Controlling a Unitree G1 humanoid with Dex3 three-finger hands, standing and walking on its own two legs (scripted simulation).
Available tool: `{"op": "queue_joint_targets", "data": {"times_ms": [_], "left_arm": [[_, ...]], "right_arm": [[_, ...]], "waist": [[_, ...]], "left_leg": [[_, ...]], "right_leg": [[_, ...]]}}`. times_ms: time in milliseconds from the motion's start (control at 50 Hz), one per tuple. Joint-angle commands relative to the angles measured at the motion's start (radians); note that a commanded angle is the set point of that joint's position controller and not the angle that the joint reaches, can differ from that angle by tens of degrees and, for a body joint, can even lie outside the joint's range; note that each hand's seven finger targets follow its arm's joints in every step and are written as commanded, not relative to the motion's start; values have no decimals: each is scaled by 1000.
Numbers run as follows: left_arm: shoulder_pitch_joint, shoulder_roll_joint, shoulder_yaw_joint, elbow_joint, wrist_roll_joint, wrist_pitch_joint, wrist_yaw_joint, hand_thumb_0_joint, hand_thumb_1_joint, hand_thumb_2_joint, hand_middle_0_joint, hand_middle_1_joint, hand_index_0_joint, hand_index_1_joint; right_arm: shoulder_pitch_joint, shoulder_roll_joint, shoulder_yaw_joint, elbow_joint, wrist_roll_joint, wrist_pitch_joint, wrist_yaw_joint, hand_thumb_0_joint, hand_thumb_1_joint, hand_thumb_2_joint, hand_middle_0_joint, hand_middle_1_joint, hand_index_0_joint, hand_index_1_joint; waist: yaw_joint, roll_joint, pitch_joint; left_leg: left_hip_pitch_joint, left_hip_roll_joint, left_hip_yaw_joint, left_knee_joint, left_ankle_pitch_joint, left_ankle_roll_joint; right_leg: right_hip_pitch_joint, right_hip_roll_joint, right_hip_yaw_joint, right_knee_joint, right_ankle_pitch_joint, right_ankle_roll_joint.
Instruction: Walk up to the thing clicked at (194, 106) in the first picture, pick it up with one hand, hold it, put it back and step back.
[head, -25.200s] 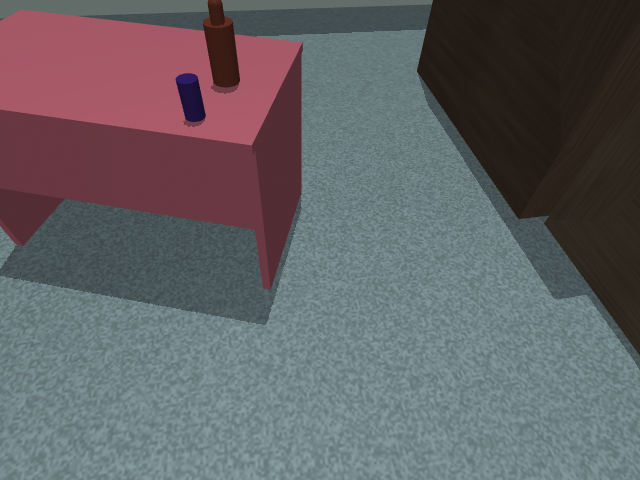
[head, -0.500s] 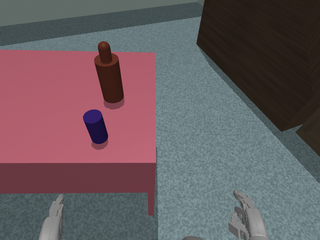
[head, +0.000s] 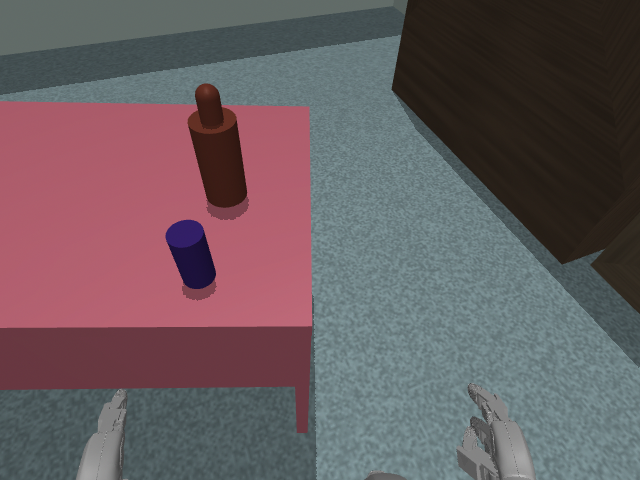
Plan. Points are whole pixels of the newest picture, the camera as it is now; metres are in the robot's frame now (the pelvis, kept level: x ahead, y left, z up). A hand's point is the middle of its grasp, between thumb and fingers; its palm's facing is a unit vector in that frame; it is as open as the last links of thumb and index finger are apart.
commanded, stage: home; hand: left
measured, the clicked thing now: (192, 255) +0.44 +0.17 +0.00
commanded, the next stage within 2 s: stand in 0.92 s
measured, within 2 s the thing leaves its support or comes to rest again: neither
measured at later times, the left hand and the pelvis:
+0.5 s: hand (158, 465) +0.17 +0.18 -0.05, palm faces +0.11 -0.95 -0.28, open 17.6 cm; pelvis +0.00 +0.00 +0.00, yaw +0 degrees
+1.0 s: hand out of the picture +0.07 +0.25 -0.12, palm faces -0.02 -0.93 -0.36, open 17.5 cm; pelvis +0.00 +0.00 +0.03, yaw +0 degrees
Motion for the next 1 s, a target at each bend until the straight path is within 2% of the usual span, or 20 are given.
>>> {"op": "queue_joint_targets", "data": {"times_ms": [0,40,60,120,140,280,360,380,480,580,600,620,640,660,720,760,820,860,940,980], "left_arm": [[-16,105,59,-193,5,-54,9,0,-604,24,-43,-47,-43,-46],[-28,106,60,-200,4,-55,8,0,-598,28,-44,-48,-44,-47],[-19,114,70,-210,4,-56,10,0,-598,28,-44,-48,-44,-47],[-10,103,56,-206,5,-53,9,0,-590,33,-45,-49,-45,-49],[3,95,51,-200,6,-53,10,0,-582,37,-46,-50,-46,-50],[-22,104,56,-212,4,-47,8,0,-605,24,-43,-47,-43,-47],[-7,107,62,-209,4,-44,9,0,-603,25,-44,-47,-43,-47],[3,109,61,-201,7,-44,8,0,-598,28,-44,-48,-44,-48],[-13,106,58,-194,6,-39,7,0,-601,27,-44,-47,-44,-47],[7,105,60,-205,6,-41,7,0,-594,31,-45,-48,-44,-48],[-179,258,104,146,98,-150,-37,0,-607,23,-43,-47,-43,-46],[-139,261,110,256,111,-196,-62,0,-584,36,-45,-50,-45,-49],[-132,276,99,286,105,-224,-81,0,-544,59,-50,-56,-49,-56],[-147,284,91,322,92,-243,-92,0,-567,46,-47,-52,-47,-52],[-215,284,79,433,64,-262,-113,0,-589,33,-45,-48,-45,-48],[-231,290,78,511,54,-269,-116,0,-580,38,-46,-50,-46,-49],[-239,285,73,621,52,-270,-114,0,-563,48,-47,-53,-47,-52],[-245,293,73,683,52,-274,-114,0,-580,38,-46,-50,-46,-50],[-262,332,73,789,48,-283,-111,0,-562,48,-48,-53,-47,-53],[-272,341,69,829,42,-279,-109,0,-568,45,-47,-52,-47,-52]], "right_arm": [[-68,-119,-49,-165,1,-62,-18,0,-898,-901,200,301,200,301],[-72,-115,-45,-163,1,-66,-16,0,-899,-901,200,301,200,301],[-73,-116,-46,-170,2,-64,-16,0,-899,-901,200,301,200,301],[-63,-116,-47,-169,1,-67,-18,0,-899,-901,200,301,200,301],[-64,-119,-52,-169,1,-66,-19,0,-899,-901,200,301,200,301],[-71,-120,-48,-166,2,-70,-23,0,-899,-901,200,300,200,300],[-68,-119,-47,-164,2,-71,-25,0,-898,-901,200,301,200,301],[-61,-117,-47,-164,-1,-70,-25,0,-899,-901,200,300,200,300],[-61,-114,-45,-161,-2,-67,-26,0,-899,-901,200,301,200,301],[-64,-116,-47,-168,-2,-70,-26,0,-898,-901,200,301,200,301],[-105,-275,-91,69,-115,2,33,0,-899,-901,200,300,200,300],[-71,-275,-99,105,-127,30,64,0,-898,-901,200,300,200,300],[-92,-280,-105,95,-117,48,81,0,-898,-901,200,301,200,301],[-87,-280,-103,101,-100,51,94,0,-898,-901,200,301,200,301],[-98,-275,-100,147,-59,53,135,0,-898,-901,200,301,200,301],[-99,-285,-105,180,-58,54,142,0,-898,-901,200,300,200,300],[-136,-299,-105,226,-63,64,144,0,-898,-901,200,300,200,300],[-143,-302,-102,258,-58,72,145,0,-899,-901,200,300,200,300],[-110,-297,-98,333,-45,86,143,0,-898,-901,200,300,200,300],[-104,-303,-93,366,-45,91,141,0,-898,-901,200,300,200,300]], "waist": [[-7,-4,-98],[-3,3,-65],[1,13,-97],[-4,15,-95],[-5,7,-126],[-4,4,-81],[0,-5,-94],[-7,-8,-126],[-5,1,-84],[-2,-4,-105],[21,-100,62],[32,-127,-11],[24,-113,4],[20,-80,-15],[31,-43,-5],[33,-20,-27],[47,49,29],[48,33,44],[21,-29,39],[18,-20,60]], "left_leg": [[35,-36,41,-162,158,33],[14,-35,38,-170,119,34],[23,-36,39,-166,138,32],[30,-36,40,-160,166,29],[45,-33,37,-156,197,28],[19,-37,42,-164,120,33],[26,-35,40,-153,169,33],[43,-34,39,-145,210,32],[25,-37,44,-144,186,32],[27,-36,40,-149,176,32],[68,5,-47,-198,283,71],[96,3,-20,-162,274,98],[92,-13,-36,-163,219,110],[137,-14,-29,-169,200,119],[154,-15,-35,-222,160,106],[208,15,-67,-258,281,112],[191,45,-116,-351,226,119],[200,42,-105,-368,221,111],[284,10,-50,-343,265,88],[312,19,-62,-387,268,87]], "right_leg": [[84,29,-19,-165,131,-11],[70,29,-21,-166,97,-12],[87,28,-19,-163,112,-14],[79,31,-22,-152,138,-12],[95,33,-24,-144,164,-14],[65,29,-15,-165,95,-13],[81,30,-18,-157,138,-14],[97,32,-20,-148,177,-11],[79,29,-18,-158,161,-9],[90,31,-21,-154,148,-11],[181,-41,62,-147,135,-86],[210,-67,105,-167,169,-109],[185,-72,139,-194,126,-126],[186,-84,168,-206,119,-125],[189,-77,143,-228,84,-105],[222,-56,100,-177,218,-84],[245,-38,75,-200,170,-65],[274,-43,80,-241,179,-69],[312,-91,133,-347,261,-81],[305,-90,130,-376,251,-74]]}}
